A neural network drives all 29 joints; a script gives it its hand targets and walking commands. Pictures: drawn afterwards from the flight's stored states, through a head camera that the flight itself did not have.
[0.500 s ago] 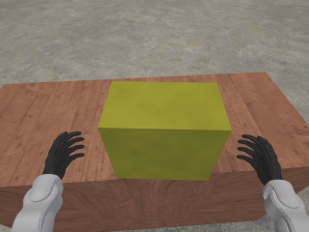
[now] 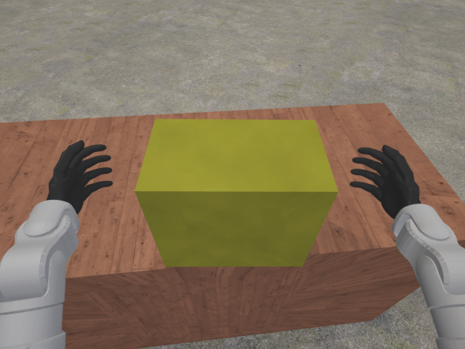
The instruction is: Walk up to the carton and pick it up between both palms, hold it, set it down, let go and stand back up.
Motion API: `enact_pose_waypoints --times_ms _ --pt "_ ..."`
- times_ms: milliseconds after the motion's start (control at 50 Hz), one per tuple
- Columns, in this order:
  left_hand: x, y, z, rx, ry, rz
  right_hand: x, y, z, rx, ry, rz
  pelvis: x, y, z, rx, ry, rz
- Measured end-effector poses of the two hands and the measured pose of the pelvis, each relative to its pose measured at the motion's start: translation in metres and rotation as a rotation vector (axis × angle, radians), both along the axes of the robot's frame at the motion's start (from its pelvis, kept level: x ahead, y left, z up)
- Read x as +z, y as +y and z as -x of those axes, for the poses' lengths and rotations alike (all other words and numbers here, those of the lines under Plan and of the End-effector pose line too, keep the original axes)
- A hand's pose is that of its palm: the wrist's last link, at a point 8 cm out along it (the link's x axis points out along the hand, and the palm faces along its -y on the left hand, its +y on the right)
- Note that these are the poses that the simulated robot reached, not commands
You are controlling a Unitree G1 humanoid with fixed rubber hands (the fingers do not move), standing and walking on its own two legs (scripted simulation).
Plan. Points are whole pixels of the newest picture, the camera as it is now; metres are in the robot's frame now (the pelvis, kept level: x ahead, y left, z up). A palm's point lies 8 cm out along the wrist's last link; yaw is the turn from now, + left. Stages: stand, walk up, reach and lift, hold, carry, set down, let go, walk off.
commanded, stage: reach and lift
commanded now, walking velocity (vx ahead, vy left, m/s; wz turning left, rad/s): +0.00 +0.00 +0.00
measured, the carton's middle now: (234, 198) +0.39 +0.00 +0.04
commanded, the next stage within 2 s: none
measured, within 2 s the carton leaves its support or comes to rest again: neither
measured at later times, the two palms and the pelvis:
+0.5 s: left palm (60, 139) +0.37 +0.25 +0.21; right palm (401, 136) +0.38 -0.24 +0.20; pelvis -0.01 -0.01 +0.00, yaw +1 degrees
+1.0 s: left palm (84, 176) +0.37 +0.25 +0.13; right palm (369, 166) +0.39 -0.22 +0.13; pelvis -0.01 +0.00 +0.00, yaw +2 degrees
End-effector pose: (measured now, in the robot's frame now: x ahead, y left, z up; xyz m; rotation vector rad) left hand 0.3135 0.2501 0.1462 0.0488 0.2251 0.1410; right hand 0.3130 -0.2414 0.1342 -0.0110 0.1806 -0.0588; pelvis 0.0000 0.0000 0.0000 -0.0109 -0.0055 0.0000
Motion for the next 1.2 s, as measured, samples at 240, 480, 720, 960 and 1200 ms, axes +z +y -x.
enact_pose_waypoints --times_ms 240,480,720,960,1200 --pt "0.029 0.002 -0.027 0.02 -0.006 0.025 0.035 -0.004 -0.031 0.004 0.005 0.002 -0.001 -0.004 0.009 0.002 0.029 -0.002" --pt "0.058 0.004 -0.053 0.022 -0.008 0.021 0.063 -0.002 -0.064 0.005 0.005 -0.028 -0.002 -0.006 0.015 0.015 0.06 -0.001" --pt "0.073 0.007 -0.075 0.014 0.008 0.015 0.079 0.003 -0.091 -0.007 0.031 -0.035 -0.002 -0.005 0.013 0.029 0.067 0.003" --pt "-0.009 0.002 -0.058 -0.008 0.079 0.028 0.004 0.014 -0.075 -0.017 0.095 -0.021 -0.002 -0.002 0.005 0.037 0.033 0.007" --pt "-0.027 -0.003 -0.062 -0.005 0.044 -0.001 -0.027 0.024 -0.087 -0.022 0.06 -0.007 -0.004 0.0 0.007 0.044 0.086 0.011"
